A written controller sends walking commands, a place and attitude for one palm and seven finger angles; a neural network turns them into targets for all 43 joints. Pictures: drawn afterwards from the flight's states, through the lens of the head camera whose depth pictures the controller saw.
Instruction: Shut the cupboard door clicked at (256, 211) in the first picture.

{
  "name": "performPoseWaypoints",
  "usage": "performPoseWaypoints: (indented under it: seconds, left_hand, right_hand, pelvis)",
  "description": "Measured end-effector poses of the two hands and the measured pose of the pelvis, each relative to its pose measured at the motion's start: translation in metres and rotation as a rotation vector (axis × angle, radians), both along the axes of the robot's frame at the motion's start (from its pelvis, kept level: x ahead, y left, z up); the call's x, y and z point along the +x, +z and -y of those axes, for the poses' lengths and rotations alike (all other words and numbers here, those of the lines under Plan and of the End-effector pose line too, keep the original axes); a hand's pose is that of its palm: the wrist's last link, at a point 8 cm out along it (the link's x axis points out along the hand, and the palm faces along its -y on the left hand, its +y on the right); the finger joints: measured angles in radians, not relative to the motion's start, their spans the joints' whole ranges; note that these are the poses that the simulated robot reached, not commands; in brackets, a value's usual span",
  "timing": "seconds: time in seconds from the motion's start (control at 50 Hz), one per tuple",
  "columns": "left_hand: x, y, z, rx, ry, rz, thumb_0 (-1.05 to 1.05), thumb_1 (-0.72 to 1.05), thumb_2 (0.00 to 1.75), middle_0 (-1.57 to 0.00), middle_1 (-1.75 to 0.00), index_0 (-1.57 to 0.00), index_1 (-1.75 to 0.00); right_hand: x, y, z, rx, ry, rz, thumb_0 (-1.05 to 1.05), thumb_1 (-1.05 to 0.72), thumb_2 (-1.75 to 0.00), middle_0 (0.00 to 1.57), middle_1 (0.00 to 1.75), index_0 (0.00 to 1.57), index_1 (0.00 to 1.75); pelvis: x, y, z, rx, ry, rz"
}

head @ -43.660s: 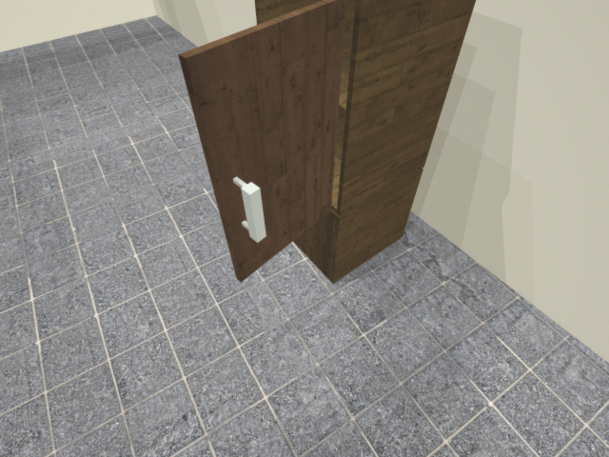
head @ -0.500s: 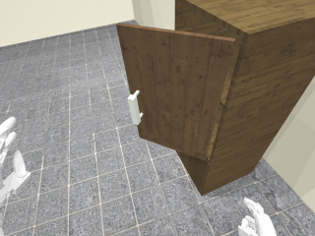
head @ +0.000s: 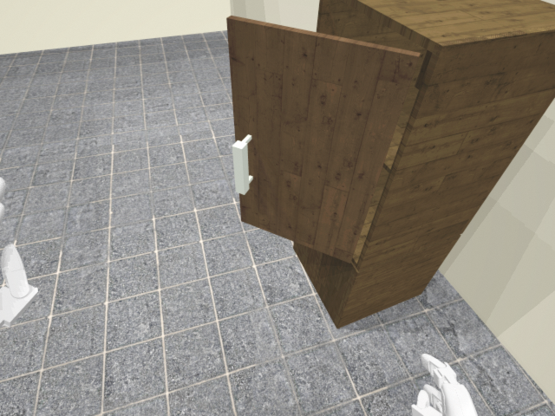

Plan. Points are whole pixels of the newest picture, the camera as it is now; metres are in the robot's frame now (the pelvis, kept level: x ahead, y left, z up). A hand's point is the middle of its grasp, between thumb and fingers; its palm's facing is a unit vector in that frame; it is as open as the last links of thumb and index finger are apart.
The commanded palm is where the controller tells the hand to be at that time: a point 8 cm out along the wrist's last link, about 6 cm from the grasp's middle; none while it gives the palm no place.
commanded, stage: step back with the hand held close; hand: left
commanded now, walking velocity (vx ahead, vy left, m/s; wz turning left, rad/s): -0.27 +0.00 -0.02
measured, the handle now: (245, 164) +0.70 +0.13 -0.07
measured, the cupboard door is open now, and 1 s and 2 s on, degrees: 42 42 42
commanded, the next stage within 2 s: stop stepping back and stand still in 0.88 s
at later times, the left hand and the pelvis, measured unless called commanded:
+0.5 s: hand out of the picture +0.11 +0.27 +0.19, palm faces +0.53 -0.68 -0.51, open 7.4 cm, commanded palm +0.03 +0.30 +0.19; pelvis -0.07 -0.01 -0.01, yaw +7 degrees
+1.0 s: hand out of the picture -0.04 +0.29 +0.19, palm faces +0.57 -0.74 -0.37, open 7.4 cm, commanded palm -0.08 +0.32 +0.19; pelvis -0.21 +0.01 +0.00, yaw +3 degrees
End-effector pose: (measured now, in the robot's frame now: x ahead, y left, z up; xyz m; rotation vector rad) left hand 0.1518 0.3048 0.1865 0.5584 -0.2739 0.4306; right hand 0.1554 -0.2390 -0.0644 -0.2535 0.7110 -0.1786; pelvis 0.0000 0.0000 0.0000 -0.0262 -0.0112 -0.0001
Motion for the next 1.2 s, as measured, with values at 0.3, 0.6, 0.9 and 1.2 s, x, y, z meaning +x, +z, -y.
performPoseWaypoints:
  seconds: [0.3, 0.6, 0.9, 1.2]
  left_hand:
    - [-0.036, 0.009, 0.01, 0.035, -0.04, 0.064, 0.01, 0.89, 0.89, -0.21, -0.31, -0.22, -0.3]
    - [-0.131, 0.011, 0.0, 0.052, 0.077, 0.075, 0.01, 0.89, 0.89, -0.21, -0.31, -0.22, -0.3]
    - [-0.217, 0.02, -0.023, 0.021, 0.088, 0.133, 0.01, 0.89, 0.89, -0.21, -0.3, -0.21, -0.3]
    - [-0.229, 0.007, -0.029, -0.085, -0.08, 0.032, 0.01, 0.89, 0.9, -0.21, -0.3, -0.21, -0.3]
  right_hand:
    - [-0.051, -0.007, 0.011, -0.011, -0.002, -0.038, 0.01, -0.9, -0.9, 0.2, 0.3, 0.2, 0.3]
    - [-0.066, -0.012, -0.007, 0.005, 0.116, -0.011, 0.01, -0.9, -0.9, 0.2, 0.3, 0.2, 0.3]
    - [-0.114, 0.009, -0.056, 0.065, 0.2, 0.092, 0.01, -0.9, -0.9, 0.2, 0.3, 0.2, 0.3]
    - [-0.278, 0.02, -0.038, 0.026, -0.046, 0.032, 0.01, -0.9, -0.9, 0.2, 0.3, 0.2, 0.3]
  pelvis:
    - [-0.041, -0.003, 0.004, 0.006, 0.021, -0.011]
    - [-0.092, -0.008, 0.01, 0.002, 0.121, 0.003]
    - [-0.176, -0.006, 0.0, -0.052, 0.139, -0.035]
    - [-0.267, 0.012, -0.032, -0.02, -0.035, -0.007]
